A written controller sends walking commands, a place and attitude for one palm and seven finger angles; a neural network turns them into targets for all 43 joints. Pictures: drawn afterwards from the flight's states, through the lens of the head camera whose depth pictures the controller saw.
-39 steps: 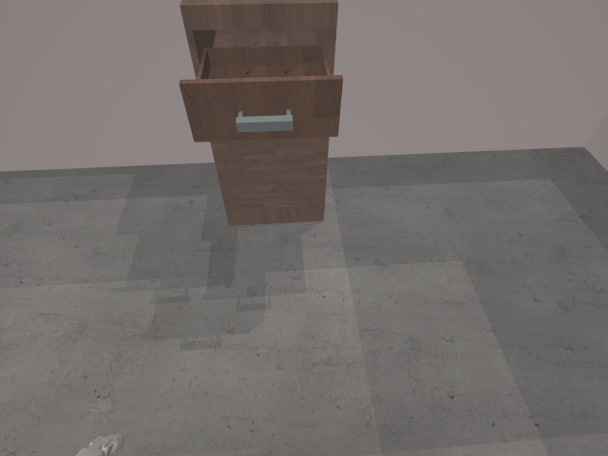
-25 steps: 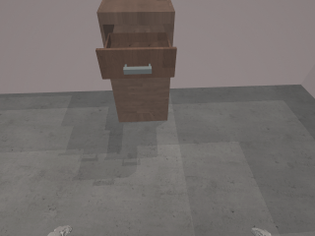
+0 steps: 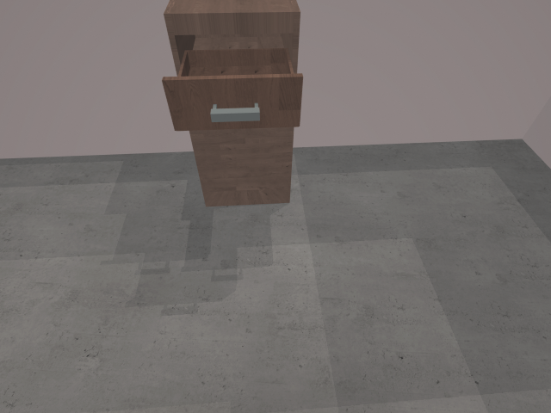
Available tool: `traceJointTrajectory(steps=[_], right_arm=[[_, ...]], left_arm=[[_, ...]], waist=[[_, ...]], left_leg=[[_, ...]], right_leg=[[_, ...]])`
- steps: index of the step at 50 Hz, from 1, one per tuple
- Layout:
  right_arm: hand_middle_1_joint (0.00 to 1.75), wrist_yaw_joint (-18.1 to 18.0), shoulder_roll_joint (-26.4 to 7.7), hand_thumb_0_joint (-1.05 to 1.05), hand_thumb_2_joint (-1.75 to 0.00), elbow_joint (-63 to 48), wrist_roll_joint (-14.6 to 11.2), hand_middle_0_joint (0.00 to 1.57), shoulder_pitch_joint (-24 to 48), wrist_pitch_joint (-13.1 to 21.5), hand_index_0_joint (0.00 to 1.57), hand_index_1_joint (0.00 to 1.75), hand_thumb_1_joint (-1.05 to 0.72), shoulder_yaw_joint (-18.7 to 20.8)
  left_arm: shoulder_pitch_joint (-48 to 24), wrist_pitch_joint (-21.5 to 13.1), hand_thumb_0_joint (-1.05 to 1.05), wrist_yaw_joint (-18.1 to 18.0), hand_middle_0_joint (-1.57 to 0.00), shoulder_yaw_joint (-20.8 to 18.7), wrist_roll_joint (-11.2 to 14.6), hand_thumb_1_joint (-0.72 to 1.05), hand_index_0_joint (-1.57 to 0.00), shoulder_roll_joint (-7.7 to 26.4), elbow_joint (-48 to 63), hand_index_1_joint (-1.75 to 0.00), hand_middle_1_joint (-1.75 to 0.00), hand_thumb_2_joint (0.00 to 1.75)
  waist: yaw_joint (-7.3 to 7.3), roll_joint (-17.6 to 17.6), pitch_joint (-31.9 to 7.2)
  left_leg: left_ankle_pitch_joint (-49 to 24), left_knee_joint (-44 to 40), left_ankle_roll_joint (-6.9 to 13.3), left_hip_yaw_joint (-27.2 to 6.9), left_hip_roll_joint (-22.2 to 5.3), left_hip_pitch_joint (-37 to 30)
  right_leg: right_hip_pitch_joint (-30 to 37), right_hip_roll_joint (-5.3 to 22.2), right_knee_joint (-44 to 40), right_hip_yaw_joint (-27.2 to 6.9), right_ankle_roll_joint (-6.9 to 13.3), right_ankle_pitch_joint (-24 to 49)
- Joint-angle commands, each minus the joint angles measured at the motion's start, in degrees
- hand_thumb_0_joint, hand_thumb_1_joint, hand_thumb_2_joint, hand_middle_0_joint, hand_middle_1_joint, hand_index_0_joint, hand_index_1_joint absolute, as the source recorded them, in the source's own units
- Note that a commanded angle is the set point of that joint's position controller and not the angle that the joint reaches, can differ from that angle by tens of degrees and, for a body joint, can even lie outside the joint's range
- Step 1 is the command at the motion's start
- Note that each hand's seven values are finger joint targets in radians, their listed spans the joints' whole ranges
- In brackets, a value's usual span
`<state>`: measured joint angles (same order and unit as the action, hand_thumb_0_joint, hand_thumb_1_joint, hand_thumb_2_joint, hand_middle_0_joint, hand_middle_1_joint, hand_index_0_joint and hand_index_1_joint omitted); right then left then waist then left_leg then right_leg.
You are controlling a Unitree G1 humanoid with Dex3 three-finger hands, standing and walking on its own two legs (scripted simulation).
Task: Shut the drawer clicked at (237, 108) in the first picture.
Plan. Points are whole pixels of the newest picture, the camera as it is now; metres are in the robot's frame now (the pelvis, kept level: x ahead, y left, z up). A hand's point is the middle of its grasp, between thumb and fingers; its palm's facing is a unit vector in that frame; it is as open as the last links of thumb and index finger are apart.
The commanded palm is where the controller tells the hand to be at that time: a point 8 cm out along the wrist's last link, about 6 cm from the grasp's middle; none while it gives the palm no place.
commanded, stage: stand and wait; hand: left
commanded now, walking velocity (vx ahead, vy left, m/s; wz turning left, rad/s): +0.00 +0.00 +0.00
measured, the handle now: (235, 110) +0.87 +0.16 -0.03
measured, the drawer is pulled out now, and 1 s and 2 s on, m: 0.30 0.30 0.30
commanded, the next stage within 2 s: look at it before walking up in 0.26 s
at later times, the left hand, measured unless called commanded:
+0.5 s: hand out of the picture +0.07 +0.24 -0.16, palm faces -0.03 -0.95 -0.32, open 7.4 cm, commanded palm none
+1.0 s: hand out of the picture +0.08 +0.25 -0.15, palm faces -0.01 -0.94 -0.33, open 7.4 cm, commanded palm none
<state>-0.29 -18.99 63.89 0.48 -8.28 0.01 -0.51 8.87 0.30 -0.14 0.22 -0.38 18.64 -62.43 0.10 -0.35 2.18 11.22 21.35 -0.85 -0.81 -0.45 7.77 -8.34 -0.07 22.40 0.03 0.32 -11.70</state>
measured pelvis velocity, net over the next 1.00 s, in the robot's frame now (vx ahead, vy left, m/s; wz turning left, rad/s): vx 0.01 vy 0.00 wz -0.01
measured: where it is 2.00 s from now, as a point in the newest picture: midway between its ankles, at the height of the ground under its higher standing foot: outside the picture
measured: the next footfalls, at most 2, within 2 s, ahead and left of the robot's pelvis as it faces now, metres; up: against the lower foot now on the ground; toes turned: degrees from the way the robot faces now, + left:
right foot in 1.40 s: +0.15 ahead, -0.15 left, +0.00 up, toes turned -17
left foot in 1.88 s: +0.42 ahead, +0.01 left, +0.00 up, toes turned -8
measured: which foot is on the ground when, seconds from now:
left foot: down 0.00-1.00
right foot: down 0.00-1.00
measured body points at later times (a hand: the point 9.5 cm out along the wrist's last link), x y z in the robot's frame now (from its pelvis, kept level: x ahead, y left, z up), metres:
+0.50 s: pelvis +0.00 +0.00 +0.00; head +0.01 +0.00 +0.45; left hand +0.07 +0.29 -0.14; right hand +0.07 -0.29 -0.14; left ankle +0.01 +0.13 -0.75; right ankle +0.01 -0.11 -0.75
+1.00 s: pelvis +0.01 +0.00 +0.00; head +0.01 +0.00 +0.45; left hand +0.09 +0.30 -0.13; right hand +0.09 -0.29 -0.13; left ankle +0.01 +0.13 -0.75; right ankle +0.01 -0.11 -0.75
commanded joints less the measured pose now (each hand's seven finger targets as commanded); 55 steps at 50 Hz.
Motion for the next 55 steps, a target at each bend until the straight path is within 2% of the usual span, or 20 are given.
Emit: traceJointTrajectory(steps=[1,12,21,28,48,49,50,51,52,55], right_arm=[[0.3,-0.49,-10.72,0.0,-0.9,-3.55,0.07,0.2,3.11,1.63,0.2,0.3,-0.9,2.06],[0.3,-0.38,-10.45,0.0,-0.9,-3.24,0.19,0.2,2.42,1.73,0.2,0.3,-0.9,2.15],[0.3,-0.48,-10.66,0.0,-0.9,-3.36,0.04,0.2,2.48,1.99,0.2,0.3,-0.9,2.24],[0.3,-0.59,-10.78,0.0,-0.9,-3.23,0.02,0.2,2.91,2.1,0.2,0.3,-0.9,2.16],[0.3,-0.63,-11.09,0.0,-0.9,-3.66,0.0,0.2,3.95,2.07,0.2,0.3,-0.9,2.11],[0.3,-0.56,-7.11,0.0,-0.9,-2.7,0.26,0.2,2.32,1.68,0.2,0.3,-0.9,1.18],[0.3,-0.43,-4.42,0.0,-0.9,-1.92,0.5,0.2,0.15,1.14,0.2,0.3,-0.9,0.64],[0.3,-0.38,-4.12,0.0,-0.9,-1.84,0.6,0.2,-1.27,0.77,0.2,0.3,-0.9,0.83],[0.3,-0.31,-4.53,0.0,-0.9,-1.89,0.75,0.2,-1.71,0.57,0.2,0.3,-0.9,1.17],[0.3,-0.25,-5.63,0.0,-0.9,-3.45,1.0,0.2,-2.69,0.45,0.2,0.3,-0.9,2.22]], left_arm=[[-2.54,-1.72,0.0,-0.58,-0.2,-2.16,-0.19,0.9,-0.2,11.58,3.83,-0.3,-0.3,0.9],[-2.41,-1.77,0.0,-0.55,-0.2,-2.17,-0.31,0.9,-0.2,11.25,3.87,-0.3,-0.3,0.9],[-2.21,-2.03,0.0,-0.59,-0.2,-2.18,-0.28,0.9,-0.2,11.28,3.89,-0.3,-0.3,0.9],[-2.14,-2.08,0.0,-0.66,-0.2,-2.15,-0.25,0.9,-0.2,11.36,3.67,-0.3,-0.3,0.9],[-2.37,-2.21,0.0,-0.67,-0.2,-2.24,-0.31,0.9,-0.2,11.79,3.73,-0.3,-0.3,0.9],[-0.48,-1.74,0.0,-0.77,-0.2,-1.48,-0.15,0.9,-0.2,7.64,2.62,-0.3,-0.3,0.9],[1.5,-1.05,0.0,-0.77,-0.2,-0.91,-0.22,0.9,-0.2,5.09,1.88,-0.3,-0.3,0.9],[2.56,-0.52,0.0,-0.53,-0.2,-1.14,-0.41,0.9,-0.2,5.12,1.91,-0.3,-0.3,0.9],[2.64,-0.11,0.0,-0.17,-0.2,-1.53,-0.58,0.9,-0.2,5.64,2.24,-0.3,-0.3,0.9],[4.07,0.41,0.0,0.8,-0.2,-2.72,-0.84,0.9,-0.2,6.29,4.02,-0.3,-0.3,0.9]], waist=[[-0.34,0.97,-1.75],[-0.22,0.43,-2.13],[-0.2,0.58,-4.29],[-0.21,-0.15,-4.48],[-0.29,0.67,-4.23],[-0.22,1.01,-5.26],[-0.19,1.31,-4.69],[-0.31,1.75,-3.75],[-0.25,1.55,-1.09],[-0.4,2.15,4.51]], left_leg=[[-2.79,-3.92,2.22,-4.95,-5.71,1.45],[-1.91,-4.05,2.17,-5.02,-5.65,1.45],[-6.33,-3.63,2.2,-5.03,-6.2,-0.15],[-8.53,-3.77,2.19,-4.92,-6.36,-0.61],[-10.18,-4.45,2.1,-4.7,-6.44,-2.0],[-7.76,-3.86,1.46,-3.56,-6.44,-2.74],[-2.49,-2.74,0.92,-2.24,-6.01,-2.61],[4.22,-1.49,1.13,-1.41,-5.64,-1.73],[10.35,-1.18,1.3,-1.04,-5.3,0.49],[20.47,0.22,2.11,-1.07,-5.57,4.75]], right_leg=[[-1.14,6.6,-5.33,-6.58,1.38,0.45],[-2.22,6.51,-5.78,-7.1,1.34,-1.59],[-0.53,6.51,-4.53,-6.47,1.34,4.57],[0.6,6.67,-4.14,-6.17,1.29,7.87],[1.43,6.89,-5.16,-5.95,1.13,10.14],[1.33,6.72,-5.31,-6.15,0.73,7.68],[0.17,6.24,-4.81,-6.45,0.63,1.78],[-1.11,5.71,-4.82,-7.36,1.1,-5.44],[-3.22,5.38,-5.12,-8.52,1.68,-11.7],[-9.05,4.05,-3.93,-11.2,3.33,-21.0]])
